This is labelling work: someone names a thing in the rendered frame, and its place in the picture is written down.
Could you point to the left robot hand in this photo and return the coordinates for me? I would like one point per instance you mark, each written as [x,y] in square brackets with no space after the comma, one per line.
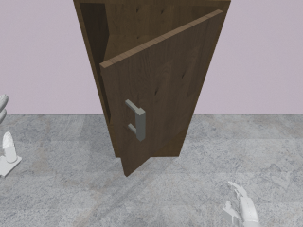
[9,160]

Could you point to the cupboard door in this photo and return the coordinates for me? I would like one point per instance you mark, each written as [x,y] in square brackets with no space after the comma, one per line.
[163,77]

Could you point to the right robot hand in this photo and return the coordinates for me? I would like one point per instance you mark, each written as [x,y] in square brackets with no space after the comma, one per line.
[243,210]

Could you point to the handle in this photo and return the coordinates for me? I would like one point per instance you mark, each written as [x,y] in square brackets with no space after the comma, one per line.
[140,121]

